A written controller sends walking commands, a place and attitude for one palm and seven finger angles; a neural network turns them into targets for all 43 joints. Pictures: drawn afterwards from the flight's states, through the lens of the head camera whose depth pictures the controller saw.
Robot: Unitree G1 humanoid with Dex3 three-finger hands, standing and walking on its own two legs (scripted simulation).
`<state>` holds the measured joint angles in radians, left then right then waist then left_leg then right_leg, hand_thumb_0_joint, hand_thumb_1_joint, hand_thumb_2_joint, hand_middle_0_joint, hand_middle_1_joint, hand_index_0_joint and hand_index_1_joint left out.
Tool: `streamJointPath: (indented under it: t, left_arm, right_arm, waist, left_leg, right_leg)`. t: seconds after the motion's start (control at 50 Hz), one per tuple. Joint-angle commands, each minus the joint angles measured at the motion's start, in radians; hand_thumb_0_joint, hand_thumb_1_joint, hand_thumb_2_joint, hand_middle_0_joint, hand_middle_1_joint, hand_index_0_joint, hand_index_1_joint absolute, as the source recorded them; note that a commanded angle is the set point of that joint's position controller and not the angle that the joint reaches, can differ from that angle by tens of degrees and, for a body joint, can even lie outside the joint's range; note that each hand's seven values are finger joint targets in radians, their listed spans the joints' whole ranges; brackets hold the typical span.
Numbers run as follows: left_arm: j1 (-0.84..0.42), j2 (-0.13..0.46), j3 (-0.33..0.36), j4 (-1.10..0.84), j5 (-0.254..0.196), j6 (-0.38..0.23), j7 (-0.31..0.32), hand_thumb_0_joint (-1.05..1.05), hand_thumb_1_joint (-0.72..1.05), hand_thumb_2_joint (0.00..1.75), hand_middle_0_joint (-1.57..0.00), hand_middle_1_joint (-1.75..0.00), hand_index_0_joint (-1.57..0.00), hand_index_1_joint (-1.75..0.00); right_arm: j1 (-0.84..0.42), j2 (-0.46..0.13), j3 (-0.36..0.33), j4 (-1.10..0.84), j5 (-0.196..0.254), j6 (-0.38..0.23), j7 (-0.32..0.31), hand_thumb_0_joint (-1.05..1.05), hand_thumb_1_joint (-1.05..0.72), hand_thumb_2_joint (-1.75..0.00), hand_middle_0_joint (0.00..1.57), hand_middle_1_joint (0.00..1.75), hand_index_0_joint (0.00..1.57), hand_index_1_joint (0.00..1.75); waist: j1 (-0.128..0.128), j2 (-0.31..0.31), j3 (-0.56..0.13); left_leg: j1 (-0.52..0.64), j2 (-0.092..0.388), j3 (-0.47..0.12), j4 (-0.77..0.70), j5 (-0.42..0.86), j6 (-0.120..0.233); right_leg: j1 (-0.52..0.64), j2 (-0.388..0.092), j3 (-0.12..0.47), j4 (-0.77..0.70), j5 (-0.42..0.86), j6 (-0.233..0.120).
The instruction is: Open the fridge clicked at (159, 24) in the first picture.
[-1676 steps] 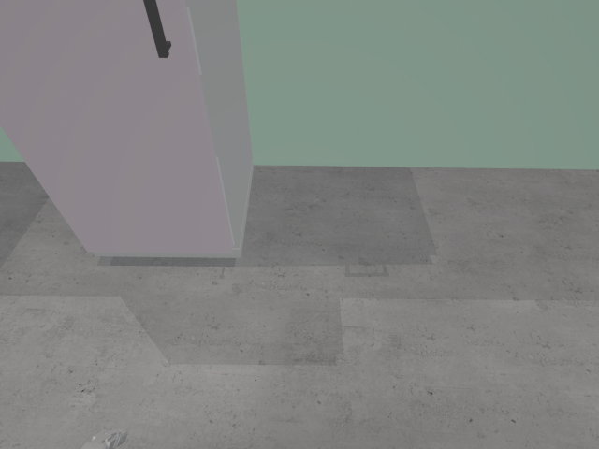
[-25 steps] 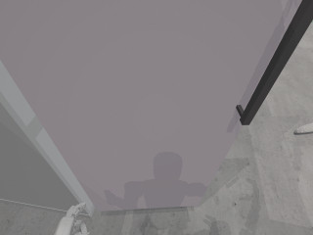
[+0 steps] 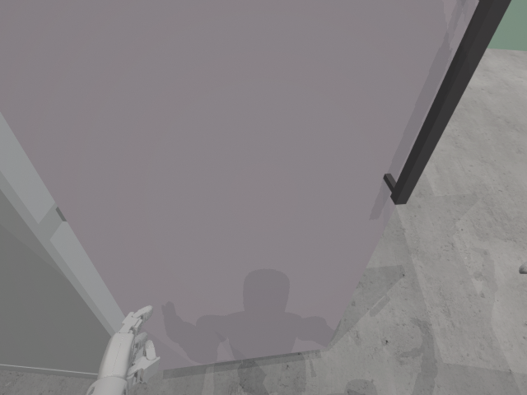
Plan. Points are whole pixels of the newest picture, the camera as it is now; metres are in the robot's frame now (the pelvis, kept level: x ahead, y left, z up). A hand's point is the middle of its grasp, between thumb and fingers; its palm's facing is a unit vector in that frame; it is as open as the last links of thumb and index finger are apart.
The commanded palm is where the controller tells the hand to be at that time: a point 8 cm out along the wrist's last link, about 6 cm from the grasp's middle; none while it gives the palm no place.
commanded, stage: slip the hand off the handle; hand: right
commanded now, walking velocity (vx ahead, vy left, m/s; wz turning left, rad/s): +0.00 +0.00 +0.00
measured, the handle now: (428, 113) +0.40 -0.21 +0.27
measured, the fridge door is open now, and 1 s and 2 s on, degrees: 78 78 78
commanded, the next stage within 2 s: draw the hand back to the body in 0.02 s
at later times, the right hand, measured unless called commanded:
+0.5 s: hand out of the picture +0.24 -0.30 +0.23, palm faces +0.05 +0.99 -0.14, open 14.7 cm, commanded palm +0.19 -0.34 +0.24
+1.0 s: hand out of the picture +0.22 -0.30 +0.20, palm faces +0.56 +0.77 -0.32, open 12.2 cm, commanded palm +0.16 -0.33 +0.21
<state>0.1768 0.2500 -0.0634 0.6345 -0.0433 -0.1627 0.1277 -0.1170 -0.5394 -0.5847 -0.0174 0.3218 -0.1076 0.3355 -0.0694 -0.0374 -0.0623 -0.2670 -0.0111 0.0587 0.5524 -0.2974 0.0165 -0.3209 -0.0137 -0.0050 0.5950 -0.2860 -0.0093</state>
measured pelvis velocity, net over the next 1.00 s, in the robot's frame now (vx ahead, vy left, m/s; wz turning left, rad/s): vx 0.01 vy -0.02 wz -0.01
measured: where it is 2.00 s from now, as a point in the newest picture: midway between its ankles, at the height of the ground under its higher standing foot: outside the picture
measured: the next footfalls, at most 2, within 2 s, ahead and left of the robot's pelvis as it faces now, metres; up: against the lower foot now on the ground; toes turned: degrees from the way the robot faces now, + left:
none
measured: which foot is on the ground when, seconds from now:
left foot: down 0.00-1.00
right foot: down 0.00-1.00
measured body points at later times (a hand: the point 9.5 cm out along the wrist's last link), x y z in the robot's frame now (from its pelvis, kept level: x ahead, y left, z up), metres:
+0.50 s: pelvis +0.00 -0.01 +0.00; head -0.04 +0.01 +0.45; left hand +0.22 +0.21 -0.05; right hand +0.23 -0.35 +0.24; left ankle +0.00 +0.11 -0.73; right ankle +0.02 -0.11 -0.73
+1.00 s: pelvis +0.01 -0.02 +0.00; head -0.01 +0.00 +0.45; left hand +0.19 +0.20 -0.09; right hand +0.18 -0.34 +0.22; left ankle +0.00 +0.11 -0.73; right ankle +0.02 -0.11 -0.73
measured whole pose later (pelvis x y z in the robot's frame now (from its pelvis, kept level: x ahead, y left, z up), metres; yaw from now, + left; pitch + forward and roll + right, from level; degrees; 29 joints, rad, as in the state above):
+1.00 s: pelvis +0.01 -0.02 +0.00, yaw +0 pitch -2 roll +1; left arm 0.23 0.23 -0.04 0.71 -0.01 -0.21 0.08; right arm 0.29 -0.37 -0.40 -0.36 0.08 -0.07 -0.13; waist -0.09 -0.05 -0.02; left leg -0.18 0.02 0.05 0.53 -0.31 -0.01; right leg -0.23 0.02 -0.01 0.56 -0.29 -0.03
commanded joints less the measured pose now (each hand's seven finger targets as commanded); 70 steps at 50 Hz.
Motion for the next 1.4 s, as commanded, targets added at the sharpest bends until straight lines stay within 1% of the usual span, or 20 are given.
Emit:
streamJointPath:
  t: [0.0, 0.12, 0.14, 0.16, 0.26, 0.36, 0.42, 0.46, 0.5, 0.56, 0.62, 0.64, 0.66, 0.7, 0.74, 0.78, 0.86, 1.0, 1.18, 1.38]
  left_arm:
    - [-0.110, 0.122, 0.050, -0.152, -0.001, -0.066, 0.009, 0.00, 0.90, 0.90, -0.20, -0.30, -0.20, -0.30]
    - [-0.103, 0.130, 0.051, -0.126, -0.007, -0.087, 0.029, 0.00, 0.90, 0.90, -0.20, -0.30, -0.20, -0.30]
    - [-0.124, 0.146, 0.046, -0.133, -0.033, -0.089, 0.034, 0.00, 0.90, 0.90, -0.20, -0.30, -0.20, -0.30]
    - [-0.140, 0.148, 0.047, -0.157, -0.046, -0.086, 0.037, 0.00, 0.90, 0.90, -0.20, -0.30, -0.20, -0.30]
    - [-0.176, 0.146, 0.023, -0.189, -0.054, -0.119, 0.024, 0.00, 0.90, 0.90, -0.20, -0.30, -0.20, -0.30]
    - [-0.157, 0.153, 0.012, -0.182, -0.052, -0.140, -0.008, 0.00, 0.90, 0.90, -0.20, -0.30, -0.20, -0.30]
    - [-0.148, 0.149, 0.013, -0.196, -0.056, -0.145, -0.026, 0.00, 0.90, 0.90, -0.20, -0.30, -0.20, -0.30]
    - [-0.161, 0.146, 0.016, -0.209, -0.058, -0.144, -0.034, 0.00, 0.90, 0.90, -0.20, -0.30, -0.20, -0.30]
    - [-0.156, 0.147, 0.015, -0.216, -0.056, -0.147, -0.033, 0.00, 0.90, 0.90, -0.20, -0.30, -0.20, -0.30]
    - [-0.152, 0.145, 0.015, -0.206, -0.050, -0.154, -0.025, 0.00, 0.90, 0.90, -0.20, -0.30, -0.20, -0.30]
    - [-0.152, 0.137, 0.012, -0.213, -0.046, -0.168, -0.020, 0.00, 0.90, 0.90, -0.20, -0.30, -0.20, -0.30]
    - [-0.106, 0.101, 0.029, -0.196, 0.016, -0.180, -0.054, 0.00, 0.90, 0.90, -0.20, -0.30, -0.20, -0.30]
    - [-0.094, 0.120, 0.038, -0.143, 0.024, -0.183, -0.056, 0.00, 0.90, 0.90, -0.20, -0.30, -0.20, -0.30]
    - [-0.091, 0.104, 0.048, -0.132, 0.017, -0.157, -0.062, 0.00, 0.90, 0.90, -0.20, -0.30, -0.20, -0.30]
    - [-0.099, 0.108, 0.056, -0.128, 0.019, -0.140, -0.060, 0.00, 0.90, 0.90, -0.20, -0.30, -0.20, -0.30]
    - [-0.092, 0.110, 0.066, -0.120, 0.025, -0.134, -0.056, 0.00, 0.90, 0.90, -0.20, -0.30, -0.20, -0.30]
    - [-0.103, 0.107, 0.072, -0.105, 0.031, -0.122, -0.041, 0.00, 0.90, 0.90, -0.20, -0.30, -0.20, -0.30]
    - [-0.105, 0.102, 0.085, -0.107, 0.032, -0.095, -0.042, 0.00, 0.90, 0.90, -0.20, -0.30, -0.20, -0.30]
    - [-0.098, 0.093, 0.090, -0.125, 0.032, -0.068, -0.047, 0.00, 0.90, 0.90, -0.20, -0.30, -0.20, -0.30]
    - [-0.098, 0.091, 0.092, -0.129, 0.034, -0.064, -0.032, 0.00, 0.90, 0.90, -0.20, -0.30, -0.20, -0.30]
  right_arm:
    - [-0.214, -0.319, -0.126, -0.233, 0.041, -0.055, 0.014, 0.00, 0.55, -0.20, 0.25, 1.15, 0.25, 1.15]
    - [-0.304, -0.312, -0.082, -0.164, 0.044, -0.050, 0.035, 0.00, 0.55, -0.20, 0.25, 1.15, 0.25, 1.15]
    - [-0.206, -0.332, -0.035, -0.010, 0.018, 0.103, 0.074, 0.00, 0.55, -0.20, 0.25, 1.15, 0.25, 1.15]
    - [-0.222, -0.328, -0.038, -0.095, 0.022, 0.167, 0.087, 0.00, 0.55, -0.20, 0.25, 1.15, 0.25, 1.15]
    - [-0.270, -0.384, -0.069, -0.274, 0.057, 0.358, 0.136, 0.00, 0.55, -0.20, 0.25, 1.15, 0.25, 1.15]
    - [-0.143, -0.396, -0.162, -0.181, 0.137, 0.395, 0.194, 0.00, 0.55, -0.20, 0.25, 1.15, 0.25, 1.15]
    - [-0.129, -0.352, -0.118, -0.162, 0.120, 0.427, 0.185, 0.00, 0.55, -0.20, 0.25, 1.15, 0.25, 1.15]
    - [-0.113, -0.299, -0.064, -0.233, 0.105, 0.442, 0.170, 0.00, 0.55, -0.20, 0.25, 1.15, 0.25, 1.15]
    - [-0.129, -0.284, -0.039, -0.294, 0.099, 0.449, 0.157, 0.00, 0.55, -0.20, 0.25, 1.15, 0.25, 1.15]
    - [-0.110, -0.286, -0.050, -0.330, 0.100, 0.432, 0.143, 0.00, 0.48, -0.24, 0.25, 1.11, 0.25, 1.11]
    - [-0.105, -0.296, -0.071, -0.414, 0.101, 0.402, 0.126, 0.00, 0.37, -0.29, 0.24, 1.04, 0.24, 1.04]
    - [-0.142, -0.310, -0.030, -0.635, -0.119, 0.226, -0.116, 0.00, 0.33, -0.31, 0.24, 1.02, 0.24, 1.02]
    - [0.009, -0.216, -0.009, -0.503, -0.133, 0.185, -0.227, 0.00, 0.30, -0.32, 0.24, 1.00, 0.24, 1.00]
    - [0.201, -0.091, 0.038, -0.473, -0.161, 0.118, -0.339, 0.00, 0.22, -0.36, 0.24, 0.96, 0.24, 0.96]
    - [0.165, -0.111, 0.034, -0.561, -0.190, 0.054, -0.399, 0.00, 0.15, -0.39, 0.24, 0.92, 0.24, 0.92]
    - [0.170, -0.118, 0.035, -0.596, -0.216, 0.013, -0.438, 0.00, 0.08, -0.43, 0.23, 0.87, 0.23, 0.87]
    - [0.182, -0.070, 0.093, -0.568, -0.240, -0.024, -0.469, 0.00, -0.07, -0.50, 0.23, 0.79, 0.23, 0.79]
    - [0.301, -0.062, 0.085, -0.542, -0.249, -0.042, -0.476, 0.00, -0.32, -0.62, 0.22, 0.64, 0.22, 0.64]
    - [0.459, -0.047, 0.080, -0.541, -0.252, -0.039, -0.468, 0.00, -0.65, -0.78, 0.21, 0.45, 0.21, 0.45]
    - [0.455, -0.045, 0.106, -0.590, -0.260, -0.028, -0.476, 0.00, -0.90, -0.90, 0.20, 0.30, 0.20, 0.30]
  waist:
    - [-0.003, -0.062, -0.156]
    - [0.027, -0.047, -0.097]
    - [0.008, -0.088, -0.114]
    - [-0.004, -0.126, -0.131]
    - [-0.007, -0.084, -0.209]
    - [-0.020, -0.004, -0.144]
    - [-0.012, -0.022, -0.081]
    - [-0.013, -0.087, -0.084]
    - [-0.003, -0.079, -0.087]
    - [-0.002, -0.035, -0.094]
    - [-0.011, -0.083, -0.127]
    - [-0.030, -0.067, -0.034]
    - [-0.005, -0.032, 0.009]
    - [-0.007, -0.003, 0.008]
    - [-0.008, -0.104, -0.059]
    - [-0.011, -0.105, -0.111]
    - [-0.001, -0.068, -0.059]
    - [-0.014, -0.001, -0.048]
    - [-0.021, -0.016, -0.025]
    - [-0.011, -0.042, -0.027]
  left_leg:
    - [0.001, 0.020, -0.040, -0.093, 0.201, 0.000]
    - [-0.057, 0.021, -0.048, -0.111, 0.092, -0.005]
    - [-0.022, 0.037, -0.057, -0.112, 0.079, -0.002]
    - [0.008, 0.048, -0.067, -0.121, 0.102, -0.001]
    - [0.067, 0.039, -0.041, -0.115, 0.210, -0.005]
    - [0.039, 0.023, -0.034, -0.123, 0.221, -0.018]
    - [-0.011, 0.020, -0.011, -0.112, 0.172, -0.008]
    - [-0.016, 0.027, -0.018, -0.110, 0.164, -0.003]
    - [-0.028, 0.025, -0.006, -0.105, 0.152, -0.002]
    - [-0.023, 0.021, -0.005, -0.112, 0.132, -0.003]
    - [-0.011, 0.020, -0.003, -0.098, 0.138, 0.002]
    - [-0.014, 0.027, -0.015, -0.138, 0.118, 0.011]
    - [-0.037, 0.036, -0.011, -0.141, 0.092, 0.023]
    - [-0.017, 0.054, -0.016, -0.133, 0.067, 0.014]
    - [0.019, 0.064, -0.029, -0.114, 0.075, 0.018]
    - [0.046, 0.068, -0.030, -0.107, 0.095, 0.020]
    - [0.035, 0.065, -0.025, -0.107, 0.092, 0.020]
    - [0.073, 0.066, -0.018, -0.106, 0.156, 0.018]
    - [0.090, 0.070, -0.015, -0.121, 0.213, 0.016]
    - [0.074, 0.074, -0.025, -0.142, 0.222, 0.012]
  right_leg:
    - [0.112, 0.006, 0.019, -0.057, 0.178, -0.010]
    - [0.085, 0.006, 0.027, -0.053, 0.098, -0.011]
    - [0.081, -0.001, 0.033, -0.088, 0.065, -0.013]
    - [0.102, 0.000, 0.032, -0.084, 0.097, -0.012]
    - [0.188, -0.001, 0.054, -0.085, 0.212, -0.028]
    - [0.175, 0.009, 0.067, -0.085, 0.199, -0.032]
    - [0.149, 0.004, 0.070, -0.104, 0.164, -0.024]
    - [0.169, 0.004, 0.065, -0.101, 0.164, -0.020]
    - [0.179, 0.001, 0.070, -0.103, 0.151, -0.019]
    - [0.184, -0.003, 0.075, -0.102, 0.141, -0.023]
    - [0.203, 0.000, 0.079, -0.104, 0.151, -0.020]
    - [0.099, -0.005, 0.074, -0.098, 0.168, -0.007]
    - [0.079, -0.030, 0.067, -0.101, 0.115, 0.007]
    - [0.075, -0.045, 0.059, -0.119, 0.042, 0.006]
    - [0.101, -0.038, 0.052, -0.129, 0.028, 0.000]
    - [0.125, -0.039, 0.053, -0.131, 0.062, -0.005]
    - [0.138, -0.043, 0.060, -0.148, 0.077, -0.013]
    - [0.152, -0.051, 0.057, -0.156, 0.177, -0.011]
    - [0.156, -0.057, 0.037, -0.145, 0.254, -0.007]
    - [0.188, -0.048, 0.021, -0.121, 0.241, -0.019]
